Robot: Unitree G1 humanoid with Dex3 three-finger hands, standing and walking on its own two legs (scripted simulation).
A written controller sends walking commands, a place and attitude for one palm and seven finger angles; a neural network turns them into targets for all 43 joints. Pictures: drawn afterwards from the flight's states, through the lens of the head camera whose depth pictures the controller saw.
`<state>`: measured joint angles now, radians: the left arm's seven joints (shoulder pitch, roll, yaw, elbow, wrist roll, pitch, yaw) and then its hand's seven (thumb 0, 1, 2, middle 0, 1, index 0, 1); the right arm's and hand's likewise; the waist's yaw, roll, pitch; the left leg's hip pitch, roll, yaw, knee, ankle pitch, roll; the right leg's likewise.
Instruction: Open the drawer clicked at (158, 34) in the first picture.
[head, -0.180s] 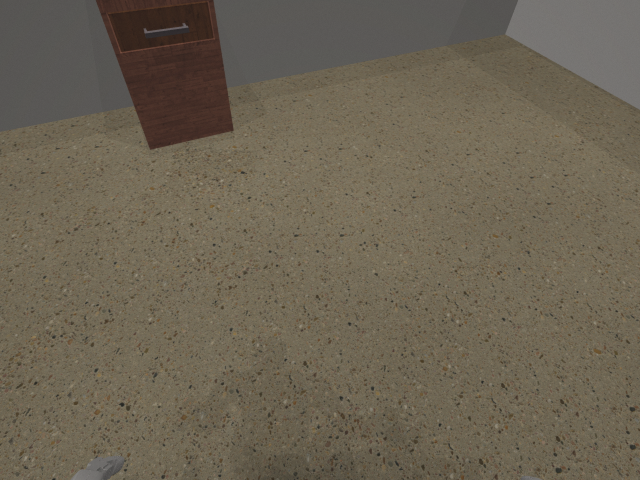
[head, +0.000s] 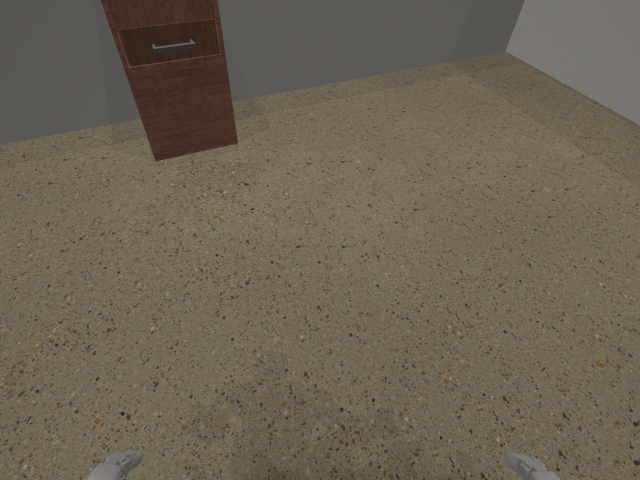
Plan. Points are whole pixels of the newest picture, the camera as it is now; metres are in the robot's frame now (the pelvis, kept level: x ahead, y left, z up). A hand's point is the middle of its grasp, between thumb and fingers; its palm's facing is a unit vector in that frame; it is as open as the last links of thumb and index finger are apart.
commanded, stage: stand and wait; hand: left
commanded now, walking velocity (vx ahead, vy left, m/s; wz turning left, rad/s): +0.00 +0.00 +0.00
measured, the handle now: (173, 45) +1.72 +0.72 -0.21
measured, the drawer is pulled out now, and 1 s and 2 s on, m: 0.00 0.00 0.00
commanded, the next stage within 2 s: look at it before walking up in 0.72 s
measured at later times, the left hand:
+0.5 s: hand out of the picture +0.05 +0.23 -0.15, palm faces -0.03 -0.94 -0.33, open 7.4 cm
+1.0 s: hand out of the picture +0.05 +0.22 -0.15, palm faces -0.04 -0.95 -0.32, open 7.4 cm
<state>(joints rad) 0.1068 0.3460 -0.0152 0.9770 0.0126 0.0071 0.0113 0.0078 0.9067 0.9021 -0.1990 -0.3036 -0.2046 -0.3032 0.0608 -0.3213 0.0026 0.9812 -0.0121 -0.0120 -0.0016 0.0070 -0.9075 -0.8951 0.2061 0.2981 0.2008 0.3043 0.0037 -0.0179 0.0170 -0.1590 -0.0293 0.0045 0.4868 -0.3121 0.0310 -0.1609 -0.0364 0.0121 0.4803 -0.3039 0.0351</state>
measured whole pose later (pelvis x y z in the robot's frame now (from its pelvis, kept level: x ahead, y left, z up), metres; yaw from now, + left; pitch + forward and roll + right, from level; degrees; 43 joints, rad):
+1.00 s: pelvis -0.03 -0.02 +0.01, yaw +0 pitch -2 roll +0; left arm 0.14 0.33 -0.02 1.07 0.01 0.00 0.00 0.01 0.91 0.90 -0.20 -0.30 -0.21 -0.30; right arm 0.12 -0.32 0.00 1.11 0.00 -0.01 0.00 0.01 -0.91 -0.90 0.21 0.30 0.20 0.30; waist 0.00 -0.01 0.03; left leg -0.14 0.00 0.00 0.38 -0.21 0.00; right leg -0.14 0.00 0.00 0.39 -0.21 0.00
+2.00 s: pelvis +0.06 +0.02 +0.00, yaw +4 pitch +0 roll -2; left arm 0.34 0.20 0.02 1.11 0.03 0.01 -0.01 0.01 0.91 0.90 -0.20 -0.30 -0.20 -0.30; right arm 0.44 -0.12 -0.01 1.12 -0.02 -0.07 -0.01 0.00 -0.91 -0.90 0.20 0.30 0.20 0.30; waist -0.03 -0.05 0.01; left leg -0.12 -0.01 0.07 0.44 -0.34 0.06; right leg -0.42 -0.06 -0.06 1.05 -0.38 0.00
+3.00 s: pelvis +0.51 +0.10 +0.01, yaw +7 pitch +0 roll +0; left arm 0.24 0.18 0.06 1.06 0.03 0.00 -0.02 0.01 0.91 0.90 -0.19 -0.30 -0.20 -0.30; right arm 0.35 -0.15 -0.05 1.10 -0.02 -0.08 -0.02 -0.01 -0.95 -0.90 0.20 0.30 0.20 0.30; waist 0.00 -0.04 0.04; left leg -0.04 0.03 0.22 0.31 -0.27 0.03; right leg -0.58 -0.13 -0.08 0.99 -0.19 0.04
